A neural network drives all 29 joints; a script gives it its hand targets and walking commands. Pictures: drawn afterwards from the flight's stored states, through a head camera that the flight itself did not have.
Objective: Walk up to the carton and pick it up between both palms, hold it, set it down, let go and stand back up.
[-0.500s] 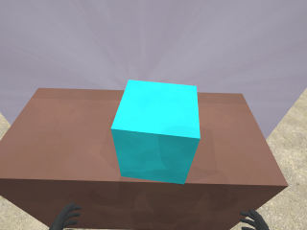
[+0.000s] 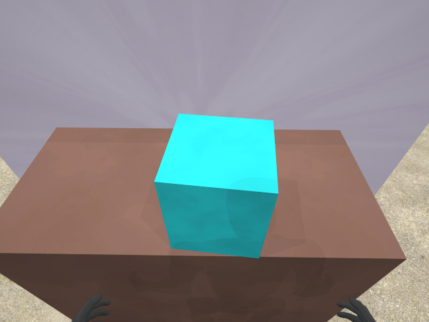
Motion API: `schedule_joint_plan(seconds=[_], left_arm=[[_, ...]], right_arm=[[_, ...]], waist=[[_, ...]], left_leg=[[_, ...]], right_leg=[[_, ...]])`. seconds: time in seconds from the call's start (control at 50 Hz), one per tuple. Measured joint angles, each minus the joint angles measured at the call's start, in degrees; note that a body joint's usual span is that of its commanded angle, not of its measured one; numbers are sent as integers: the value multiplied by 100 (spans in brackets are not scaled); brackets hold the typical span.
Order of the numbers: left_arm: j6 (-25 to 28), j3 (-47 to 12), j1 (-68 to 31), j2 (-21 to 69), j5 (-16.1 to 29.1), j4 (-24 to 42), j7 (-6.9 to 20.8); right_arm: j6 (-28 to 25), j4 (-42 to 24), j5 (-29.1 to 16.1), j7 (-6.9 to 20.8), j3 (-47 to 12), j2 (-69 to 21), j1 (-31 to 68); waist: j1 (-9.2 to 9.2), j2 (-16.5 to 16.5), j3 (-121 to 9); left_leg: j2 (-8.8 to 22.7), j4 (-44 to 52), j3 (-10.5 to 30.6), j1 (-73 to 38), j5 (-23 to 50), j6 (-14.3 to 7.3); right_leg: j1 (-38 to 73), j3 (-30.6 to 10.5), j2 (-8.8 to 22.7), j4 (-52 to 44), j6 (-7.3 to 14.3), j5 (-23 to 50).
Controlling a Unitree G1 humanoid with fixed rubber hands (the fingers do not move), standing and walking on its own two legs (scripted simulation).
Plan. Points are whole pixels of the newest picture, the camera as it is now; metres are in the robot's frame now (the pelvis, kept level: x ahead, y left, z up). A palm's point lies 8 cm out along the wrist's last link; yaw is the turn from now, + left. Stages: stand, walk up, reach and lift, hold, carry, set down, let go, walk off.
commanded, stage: stand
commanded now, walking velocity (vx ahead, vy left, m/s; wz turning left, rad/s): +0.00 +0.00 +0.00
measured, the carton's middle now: (219, 187) +0.42 +0.02 +0.01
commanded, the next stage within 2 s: none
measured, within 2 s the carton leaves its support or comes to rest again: neither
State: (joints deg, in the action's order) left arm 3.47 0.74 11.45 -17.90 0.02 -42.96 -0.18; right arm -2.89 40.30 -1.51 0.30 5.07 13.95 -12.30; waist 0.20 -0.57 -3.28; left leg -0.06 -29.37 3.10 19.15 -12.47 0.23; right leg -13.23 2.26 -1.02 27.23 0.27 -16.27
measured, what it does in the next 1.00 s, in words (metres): stands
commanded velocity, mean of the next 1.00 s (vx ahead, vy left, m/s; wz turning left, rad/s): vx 0.00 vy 0.00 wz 0.00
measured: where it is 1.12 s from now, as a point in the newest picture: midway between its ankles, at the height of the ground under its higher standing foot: outside the picture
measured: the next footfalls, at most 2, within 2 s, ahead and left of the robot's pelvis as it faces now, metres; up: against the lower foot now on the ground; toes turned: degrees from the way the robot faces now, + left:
none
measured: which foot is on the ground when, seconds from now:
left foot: down 0.00-1.00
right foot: down 0.00-1.00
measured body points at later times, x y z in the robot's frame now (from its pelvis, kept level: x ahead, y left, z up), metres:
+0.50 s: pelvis +0.00 +0.00 +0.00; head -0.01 +0.00 +0.45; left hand +0.13 +0.28 -0.10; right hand +0.14 -0.27 -0.09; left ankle +0.03 +0.12 -0.74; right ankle -0.02 -0.11 -0.74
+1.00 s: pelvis -0.02 +0.00 +0.00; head -0.03 +0.01 +0.45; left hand +0.11 +0.29 -0.11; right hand +0.13 -0.27 -0.09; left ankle +0.03 +0.12 -0.74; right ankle -0.02 -0.11 -0.74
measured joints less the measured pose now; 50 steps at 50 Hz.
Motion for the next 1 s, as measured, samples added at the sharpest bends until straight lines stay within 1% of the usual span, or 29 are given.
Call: schedule_joint_plan(seconds=[0.32,0.64,1.0], left_arm=[[-19,0,0,-10,0,-238,0],[-16,0,0,-10,0,-373,0],[-18,0,0,-11,0,-608,0]], right_arm=[[5,0,0,-4,0,29,-28],[6,0,0,-10,0,49,-42],[6,0,1,-19,0,57,-44]], waist=[[-10,7,-13],[-17,-66,-25],[-19,-36,-23]], left_leg=[[0,0,0,0,14,0],[0,0,0,0,39,-1],[0,0,0,0,127,-11]], right_leg=[[0,0,1,0,2,14],[0,0,1,0,3,38],[0,0,2,-1,3,129]])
